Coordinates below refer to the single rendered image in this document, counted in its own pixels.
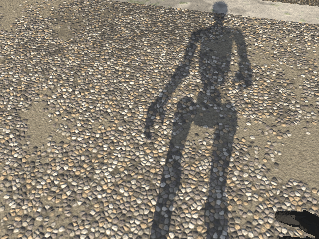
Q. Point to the robot right hand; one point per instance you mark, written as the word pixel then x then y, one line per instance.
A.
pixel 305 220

